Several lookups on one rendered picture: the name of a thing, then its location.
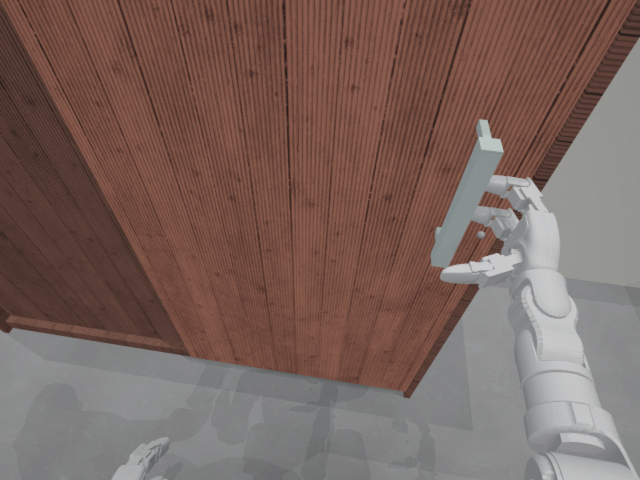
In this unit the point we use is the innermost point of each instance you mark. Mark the wardrobe door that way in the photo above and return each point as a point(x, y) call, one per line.
point(64, 256)
point(280, 166)

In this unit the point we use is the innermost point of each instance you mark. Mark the right robot hand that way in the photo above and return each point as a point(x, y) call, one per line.
point(536, 236)

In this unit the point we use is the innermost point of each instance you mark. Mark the right robot forearm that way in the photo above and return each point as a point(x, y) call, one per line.
point(564, 414)

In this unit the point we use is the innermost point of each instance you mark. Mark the right robot upper arm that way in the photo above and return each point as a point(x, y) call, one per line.
point(556, 466)

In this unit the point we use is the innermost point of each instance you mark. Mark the left robot hand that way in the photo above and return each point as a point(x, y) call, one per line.
point(142, 460)

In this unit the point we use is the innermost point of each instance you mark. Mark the handle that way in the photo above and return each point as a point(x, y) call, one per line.
point(476, 177)

